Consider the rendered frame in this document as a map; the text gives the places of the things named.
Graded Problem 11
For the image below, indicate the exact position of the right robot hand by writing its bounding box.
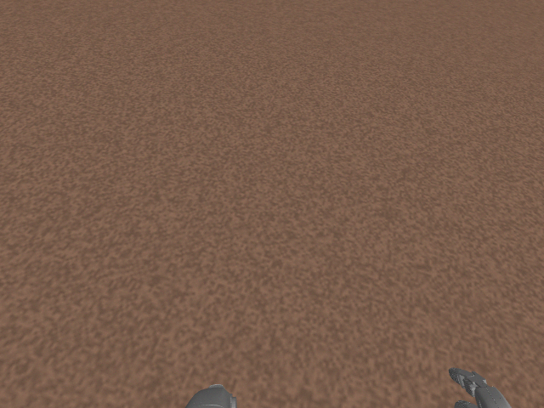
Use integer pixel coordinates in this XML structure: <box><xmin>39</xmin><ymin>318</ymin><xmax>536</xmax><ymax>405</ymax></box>
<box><xmin>449</xmin><ymin>367</ymin><xmax>512</xmax><ymax>408</ymax></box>

